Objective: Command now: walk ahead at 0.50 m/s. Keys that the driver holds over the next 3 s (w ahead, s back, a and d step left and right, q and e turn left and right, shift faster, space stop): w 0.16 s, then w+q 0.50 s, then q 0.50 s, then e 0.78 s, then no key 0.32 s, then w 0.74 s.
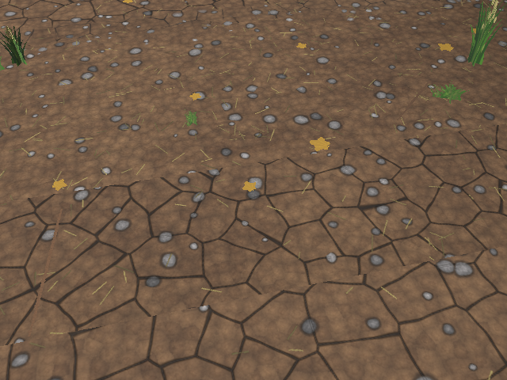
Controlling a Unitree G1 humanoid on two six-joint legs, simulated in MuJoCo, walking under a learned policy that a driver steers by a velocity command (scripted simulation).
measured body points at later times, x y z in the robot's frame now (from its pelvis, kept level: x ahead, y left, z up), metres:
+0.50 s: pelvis +0.30 -0.06 -0.15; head +0.33 -0.07 +0.30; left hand +0.43 +0.18 -0.27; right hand +0.30 -0.32 -0.29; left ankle +0.16 +0.11 -0.70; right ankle +0.34 -0.14 -0.88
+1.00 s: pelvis +0.49 +0.01 -0.15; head +0.53 +0.04 +0.30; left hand +0.49 +0.32 -0.27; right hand +0.76 -0.15 -0.24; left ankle +0.56 +0.11 -0.88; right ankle +0.47 -0.16 -0.77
